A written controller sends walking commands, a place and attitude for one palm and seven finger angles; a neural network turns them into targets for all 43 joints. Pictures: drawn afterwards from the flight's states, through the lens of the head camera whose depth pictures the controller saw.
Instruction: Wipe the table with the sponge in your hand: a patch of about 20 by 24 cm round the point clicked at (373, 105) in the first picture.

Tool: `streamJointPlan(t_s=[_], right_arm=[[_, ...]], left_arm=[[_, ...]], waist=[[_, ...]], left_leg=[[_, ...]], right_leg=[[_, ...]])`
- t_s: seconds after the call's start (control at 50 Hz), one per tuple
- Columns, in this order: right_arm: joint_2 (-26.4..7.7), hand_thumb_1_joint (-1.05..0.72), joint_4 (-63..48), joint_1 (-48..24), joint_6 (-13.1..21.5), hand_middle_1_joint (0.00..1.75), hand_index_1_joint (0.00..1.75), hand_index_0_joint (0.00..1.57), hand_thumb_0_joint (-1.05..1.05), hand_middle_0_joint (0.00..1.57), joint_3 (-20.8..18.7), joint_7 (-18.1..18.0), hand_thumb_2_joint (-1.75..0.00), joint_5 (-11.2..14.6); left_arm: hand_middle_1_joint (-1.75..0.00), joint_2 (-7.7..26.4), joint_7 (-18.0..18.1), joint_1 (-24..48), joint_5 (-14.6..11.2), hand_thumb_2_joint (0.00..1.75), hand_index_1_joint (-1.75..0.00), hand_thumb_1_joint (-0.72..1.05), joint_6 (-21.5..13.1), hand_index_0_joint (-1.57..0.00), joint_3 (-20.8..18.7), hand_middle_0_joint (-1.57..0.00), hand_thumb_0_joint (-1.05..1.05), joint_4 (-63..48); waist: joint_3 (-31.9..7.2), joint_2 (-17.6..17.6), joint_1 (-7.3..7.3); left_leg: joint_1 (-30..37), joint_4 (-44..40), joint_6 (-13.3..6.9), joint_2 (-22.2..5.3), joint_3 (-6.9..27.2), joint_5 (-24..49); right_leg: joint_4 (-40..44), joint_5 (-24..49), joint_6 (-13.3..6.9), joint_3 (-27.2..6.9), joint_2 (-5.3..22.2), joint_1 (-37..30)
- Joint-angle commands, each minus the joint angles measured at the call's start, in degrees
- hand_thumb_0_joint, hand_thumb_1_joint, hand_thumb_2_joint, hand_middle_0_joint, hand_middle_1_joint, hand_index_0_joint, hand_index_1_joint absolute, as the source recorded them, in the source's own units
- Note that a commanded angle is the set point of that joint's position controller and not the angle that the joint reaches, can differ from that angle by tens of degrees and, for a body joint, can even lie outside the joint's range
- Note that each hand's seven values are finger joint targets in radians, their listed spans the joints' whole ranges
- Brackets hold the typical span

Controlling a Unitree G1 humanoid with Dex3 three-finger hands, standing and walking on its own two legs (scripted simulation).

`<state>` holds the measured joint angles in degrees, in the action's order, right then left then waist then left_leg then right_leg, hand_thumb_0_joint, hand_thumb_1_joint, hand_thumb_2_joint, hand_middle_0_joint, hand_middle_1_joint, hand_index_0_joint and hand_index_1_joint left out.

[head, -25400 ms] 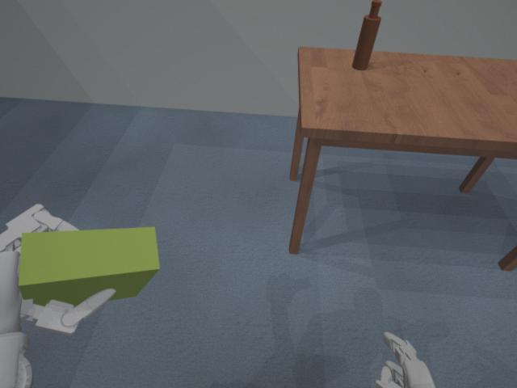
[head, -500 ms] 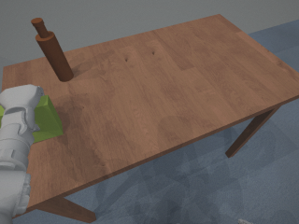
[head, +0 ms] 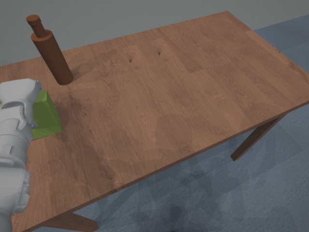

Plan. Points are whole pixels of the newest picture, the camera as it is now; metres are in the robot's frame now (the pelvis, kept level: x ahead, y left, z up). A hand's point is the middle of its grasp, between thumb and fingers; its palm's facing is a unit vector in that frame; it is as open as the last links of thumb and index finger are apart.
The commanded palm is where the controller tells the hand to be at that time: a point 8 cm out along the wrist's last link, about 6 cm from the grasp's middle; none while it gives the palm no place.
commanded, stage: slide across to the middle lane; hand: left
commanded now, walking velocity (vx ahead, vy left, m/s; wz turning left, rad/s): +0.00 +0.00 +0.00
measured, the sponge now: (31, 123) +0.40 +0.36 +0.01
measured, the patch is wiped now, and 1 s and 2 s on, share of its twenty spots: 0.35 0.45 0.70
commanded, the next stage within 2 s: wipe back along the middle lane in 0.46 s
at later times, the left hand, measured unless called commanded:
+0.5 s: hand (53, 97) +0.46 +0.29 +0.06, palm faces -0.10 +0.01 -1.00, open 9.5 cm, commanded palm +0.44 +0.26 +0.10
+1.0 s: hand (60, 107) +0.42 +0.26 +0.05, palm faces -0.07 +0.01 -1.00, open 9.4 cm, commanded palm +0.39 +0.24 +0.08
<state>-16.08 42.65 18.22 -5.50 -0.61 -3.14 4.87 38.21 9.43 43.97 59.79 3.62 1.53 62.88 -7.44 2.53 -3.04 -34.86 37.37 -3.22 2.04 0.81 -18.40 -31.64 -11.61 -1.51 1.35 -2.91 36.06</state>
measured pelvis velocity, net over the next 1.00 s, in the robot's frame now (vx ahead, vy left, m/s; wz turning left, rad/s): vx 0.03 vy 0.00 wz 0.02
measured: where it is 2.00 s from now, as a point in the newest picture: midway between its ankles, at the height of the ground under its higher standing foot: outside the picture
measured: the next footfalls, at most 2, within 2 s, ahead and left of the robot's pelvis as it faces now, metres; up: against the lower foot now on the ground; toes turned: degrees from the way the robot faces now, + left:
none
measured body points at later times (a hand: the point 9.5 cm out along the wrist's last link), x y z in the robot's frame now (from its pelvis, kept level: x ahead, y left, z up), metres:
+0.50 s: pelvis +0.04 +0.01 +0.01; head +0.09 +0.01 +0.45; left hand +0.46 +0.29 +0.11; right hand +0.16 -0.23 -0.13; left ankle -0.01 +0.08 -0.72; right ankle +0.03 -0.11 -0.72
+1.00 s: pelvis +0.03 +0.00 +0.01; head +0.06 -0.01 +0.46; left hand +0.42 +0.26 +0.11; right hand +0.17 -0.26 -0.11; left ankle -0.01 +0.08 -0.72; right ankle +0.03 -0.11 -0.72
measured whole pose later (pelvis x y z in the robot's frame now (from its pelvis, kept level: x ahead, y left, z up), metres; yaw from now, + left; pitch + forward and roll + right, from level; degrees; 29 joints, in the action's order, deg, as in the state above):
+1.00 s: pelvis +0.03 +0.00 +0.01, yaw +1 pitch +10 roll -1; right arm -15.7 40.9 9.1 -10.7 0.3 -2.3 5.2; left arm 21.1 13.7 35.9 56.8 21.8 11.0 48.2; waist -7.2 2.7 0.0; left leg -22.4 30.2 -2.9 2.8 1.4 -17.8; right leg -27.4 -12.8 -1.8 1.4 -2.2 24.7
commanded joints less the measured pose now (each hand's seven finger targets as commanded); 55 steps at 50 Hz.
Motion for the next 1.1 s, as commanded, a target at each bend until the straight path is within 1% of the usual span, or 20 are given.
streamJointPlan(t_s=[0.0,0.08,0.12,0.18,0.32,0.36,0.38,0.44,0.48,0.56,0.58,0.6,0.62,0.64,0.7,0.84,0.92,0.96,1.0,1.08], right_arm=[[-8.4,-0.90,-4.1,1.4,1.7,0.30,0.30,0.20,0.00,0.20,-3.3,-0.7,-0.90,-0.3],[-7.8,-0.90,-3.4,-0.3,2.1,0.30,0.30,0.20,0.00,0.20,-3.2,-0.6,-0.90,-0.1],[-8.0,-0.90,-2.6,0.3,1.7,0.30,0.30,0.20,0.00,0.20,-3.5,-0.3,-0.90,-0.3],[-7.4,-0.90,-2.4,-1.3,1.8,0.30,0.30,0.20,0.00,0.20,-3.2,-0.2,-0.90,-0.3],[-6.7,-0.90,-2.2,-2.5,0.3,0.30,0.30,0.20,0.00,0.20,-3.5,0.6,-0.90,-1.2],[-6.7,-0.90,-2.6,-3.1,-0.6,0.30,0.30,0.20,0.00,0.20,-3.3,0.8,-0.90,-1.5],[-7.1,-0.90,-2.7,-4.0,-1.0,0.30,0.30,0.20,0.00,0.20,-3.3,0.8,-0.90,-1.6],[-6.5,-0.90,-3.5,-5.1,-2.1,0.30,0.30,0.20,0.00,0.20,-2.8,1.2,-0.90,-1.6],[-7.0,-0.90,-3.9,-6.2,-2.6,0.30,0.30,0.20,0.00,0.20,-2.6,1.2,-0.90,-1.7],[-6.3,-0.90,-5.0,-7.2,-3.1,0.30,0.30,0.20,0.00,0.20,-2.6,1.4,-0.90,-1.5],[-6.8,-0.90,-5.1,-7.7,-3.3,0.30,0.30,0.20,0.00,0.20,-2.6,1.4,-0.90,-1.5],[-6.4,-0.90,-5.9,-8.1,-3.3,0.30,0.30,0.20,0.00,0.20,-2.5,1.4,-0.90,-1.5],[-6.5,-0.90,-6.1,-8.5,-3.5,0.30,0.30,0.20,0.00,0.20,-2.5,1.4,-0.90,-1.4],[-6.2,-0.90,-6.6,-9.2,-3.5,0.30,0.30,0.20,0.00,0.20,-2.4,1.4,-0.90,-1.1],[-6.9,-0.90,-6.7,-10.0,-3.9,0.30,0.30,0.20,0.00,0.20,-2.1,1.2,-0.90,-0.9],[-6.8,-0.90,-7.9,-12.4,-3.9,0.30,0.30,0.20,0.00,0.20,-1.3,0.6,-0.90,0.0],[-6.7,-0.90,-8.4,-12.7,-3.6,0.30,0.30,0.20,0.00,0.20,-1.2,0.3,-0.90,0.0],[-6.8,-0.90,-8.3,-12.6,-3.6,0.30,0.30,0.20,0.00,0.20,-1.2,0.2,-0.90,0.0],[-6.8,-0.90,-9.1,-13.1,-3.5,0.30,0.30,0.20,0.00,0.20,-1.2,0.1,-0.90,0.0],[-6.6,-0.90,-9.7,-14.3,-3.3,0.30,0.30,0.20,0.00,0.20,-1.3,0.2,-0.90,0.1]], left_arm=[[-1.60,4.5,2.8,18.7,-3.2,1.30,-1.60,0.10,-1.7,-1.20,0.1,-1.20,0.00,-10.6],[-1.60,-1.0,3.6,19.9,-4.2,1.30,-1.60,0.10,-0.4,-1.20,3.3,-1.20,0.00,-11.7],[-1.60,-0.4,3.9,18.4,-3.8,1.30,-1.60,0.10,0.9,-1.20,2.7,-1.20,0.00,-10.6],[-1.60,-5.7,3.6,22.8,-4.3,1.30,-1.60,0.10,2.1,-1.20,6.6,-1.20,0.00,-11.9],[-1.60,-11.6,3.3,21.4,-4.2,1.30,-1.60,0.10,5.2,-1.20,9.3,-1.20,0.00,-13.2],[-1.60,-10.3,3.5,19.1,-3.6,1.30,-1.60,0.10,6.6,-1.20,7.7,-1.20,0.00,-12.6],[-1.60,-7.9,3.7,18.6,-3.6,1.30,-1.60,0.10,7.2,-1.20,5.0,-1.20,0.00,-12.8],[-1.60,-10.6,3.9,17.6,-2.7,1.30,-1.60,0.10,9.5,-1.20,7.4,-1.20,0.00,-12.6],[-1.60,-7.1,4.2,16.7,-2.9,1.30,-1.60,0.10,10.6,-1.20,3.8,-1.20,0.00,-12.9],[-1.60,-11.6,3.9,14.0,-3.3,1.30,-1.60,0.10,12.2,-1.20,7.2,-1.20,0.00,-14.2],[-1.60,-8.7,4.0,11.9,-3.5,1.30,-1.60,0.10,12.5,-1.20,4.2,-1.20,0.00,-14.3],[-1.60,-11.3,3.7,10.2,-4.0,1.30,-1.60,0.10,12.8,-1.20,6.6,-1.20,0.00,-15.9],[-1.60,-10.1,3.7,9.1,-3.9,1.30,-1.60,0.10,13.1,-1.20,5.5,-1.20,0.00,-16.6],[-1.60,-13.3,3.4,8.4,-4.1,1.30,-1.60,0.10,13.5,-1.20,8.3,-1.20,0.00,-17.1],[-1.60,-10.3,3.2,5.1,-4.1,1.30,-1.60,0.10,14.8,-1.20,5.9,-1.20,0.00,-16.8],[-1.60,-12.2,2.6,2.5,-3.8,1.30,-1.60,0.10,17.6,-1.20,8.6,-1.20,0.00,-17.3],[-1.60,-14.2,2.1,2.5,-3.8,1.30,-1.60,0.10,18.2,-1.20,10.2,-1.20,0.00,-17.5],[-1.60,-13.7,1.9,1.4,-3.5,1.30,-1.60,0.10,18.2,-1.20,9.8,-1.20,0.00,-16.1],[-1.60,-13.5,1.9,0.1,-4.1,1.30,-1.60,0.10,17.9,-1.20,9.2,-1.20,0.00,-18.3],[-1.60,-14.9,2.1,-2.6,-4.3,1.30,-1.60,0.10,17.9,-1.20,9.3,-1.20,0.00,-20.2]], waist=[[-15.5,-1.1,-1.81],[-13.3,0.4,-2.08],[-13.9,-0.1,-1.69],[-12.6,0.9,-2.70],[-16.6,-0.7,-1.91],[-17.5,-1.4,-0.83],[-18.6,-2.8,-0.22],[-18.1,-2.6,-0.09],[-18.2,-2.6,0.96],[-18.8,-3.4,0.78],[-19.0,-3.5,1.76],[-20.0,-2.9,1.85],[-19.7,-3.3,2.11],[-18.7,-3.3,1.71],[-16.2,-5.3,2.26],[-10.5,-4.5,2.55],[-11.0,-3.8,2.43],[-10.1,-6.3,2.36],[-12.5,-5.3,3.22],[-12.2,-5.2,3.72]], left_leg=[[12.5,-6.0,1.0,-2.9,3.8,12.5],[15.4,-7.3,2.0,-3.2,4.6,14.7],[16.4,-7.1,2.6,-3.2,4.5,16.6],[18.5,-7.5,3.4,-3.6,5.6,18.9],[23.4,-5.3,4.9,-4.1,6.2,30.3],[22.4,-5.0,4.9,-3.7,5.0,32.8],[21.6,-4.9,4.8,-3.7,4.8,34.4],[20.5,-4.8,4.7,-3.4,3.9,35.8],[19.1,-5.2,4.4,-3.2,3.5,35.4],[19.7,-5.2,3.8,-3.0,2.9,34.9],[19.1,-5.6,3.8,-2.9,3.1,35.2],[19.5,-5.6,3.5,-2.6,2.3,35.2],[19.3,-5.8,3.4,-2.6,2.5,34.2],[19.0,-6.1,3.1,-2.4,2.2,32.8],[16.7,-7.4,2.6,-1.8,2.0,28.0],[14.7,-9.9,2.1,-1.1,1.8,19.1],[15.6,-10.0,2.0,-1.1,1.7,17.5],[14.5,-10.1,1.9,-1.1,1.7,16.1],[15.0,-10.2,1.8,-0.9,1.6,16.7],[15.5,-10.1,2.1,-1.2,1.8,17.5]], right_leg=[[3.7,4.8,-2.0,-1.5,0.8,-10.0],[4.3,5.1,-2.3,-1.1,0.9,-8.3],[4.2,6.0,-2.3,-0.6,0.8,-9.3],[3.8,6.5,-2.5,0.0,0.9,-7.1],[2.6,11.2,-2.3,0.8,0.7,-8.5],[2.5,14.8,-2.4,0.4,0.9,-11.4],[2.3,17.3,-2.5,0.1,1.0,-13.4],[2.0,20.7,-2.3,0.1,1.3,-15.4],[2.1,22.6,-2.6,-0.5,1.6,-17.8],[2.4,24.2,-2.1,-0.5,1.8,-19.6],[2.5,24.8,-2.5,-0.9,1.8,-20.9],[2.5,26.3,-2.3,-0.8,2.0,-22.4],[2.6,26.1,-2.4,-1.0,2.0,-22.9],[3.0,25.6,-2.2,-1.0,2.1,-22.6],[3.6,24.5,-2.5,-1.2,2.2,-24.2],[5.3,16.6,-2.7,-1.2,2.2,-22.4],[5.5,14.0,-2.9,-1.1,2.0,-21.3],[5.6,13.3,-2.8,-1.3,2.0,-21.2],[5.3,14.0,-2.9,-1.6,2.1,-22.9],[5.2,14.0,-3.1,-1.8,2.0,-22.1]])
